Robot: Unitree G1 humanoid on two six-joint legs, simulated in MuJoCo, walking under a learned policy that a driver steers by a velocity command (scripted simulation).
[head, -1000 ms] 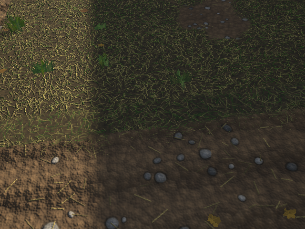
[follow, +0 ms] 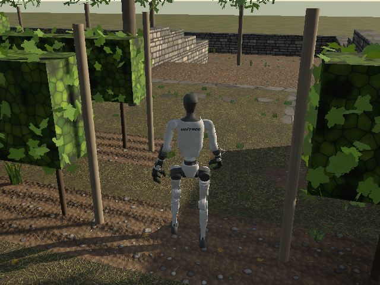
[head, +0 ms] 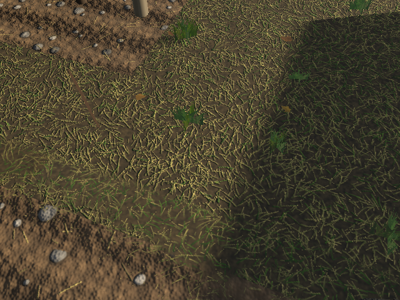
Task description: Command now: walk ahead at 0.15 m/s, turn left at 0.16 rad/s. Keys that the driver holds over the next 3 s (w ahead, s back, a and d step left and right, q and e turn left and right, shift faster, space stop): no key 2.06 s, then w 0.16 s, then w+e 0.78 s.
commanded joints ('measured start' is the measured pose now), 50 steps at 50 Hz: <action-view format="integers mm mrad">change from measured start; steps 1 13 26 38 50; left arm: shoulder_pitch -64 22 -58 -45 -23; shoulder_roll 174 82 95 78 65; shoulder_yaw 33 -6 -14 -22 -28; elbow -56 -2 32 87 133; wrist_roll -15 13 18 12 13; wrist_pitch -4 76 33 46 49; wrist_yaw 5 31 28 30 32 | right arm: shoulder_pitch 12 -71 20 52 45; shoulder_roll -65 -91 -46 -61 -61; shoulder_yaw -17 -16 -14 -18 -11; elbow -63 -17 123 253 350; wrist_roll -5 -30 -16 -7 -5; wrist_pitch -10 13 14 27 35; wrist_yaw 7 -6 -24 -38 -47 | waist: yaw -56 -20 -66 -64 -69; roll -149 103 -85 -39 -48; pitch -127 -160 -54 -53 -25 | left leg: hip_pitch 179 257 370 407 412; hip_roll -28 150 -14 -8 -10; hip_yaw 34 -148 0 8 15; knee -121 -360 -205 -201 -224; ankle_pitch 53 190 56 149 108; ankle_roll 27 212 42 27 20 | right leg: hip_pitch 36 -121 -149 -97 -92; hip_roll -240 -77 -95 -71 -59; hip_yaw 118 73 106 83 73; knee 18 409 84 95 66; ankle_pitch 590 -170 -33 94 70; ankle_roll -152 95 18 5 6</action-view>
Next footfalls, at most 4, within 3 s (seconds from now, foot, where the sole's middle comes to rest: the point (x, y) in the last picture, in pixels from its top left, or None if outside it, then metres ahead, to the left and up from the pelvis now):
0.08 left None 0.16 0.13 -0.78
0.34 right None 0.11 -0.13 -0.78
2.80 right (270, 283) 0.51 -0.14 -0.78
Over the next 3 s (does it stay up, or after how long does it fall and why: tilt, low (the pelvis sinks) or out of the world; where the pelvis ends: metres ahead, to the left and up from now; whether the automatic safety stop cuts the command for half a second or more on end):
stays up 0.47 -0.07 0.00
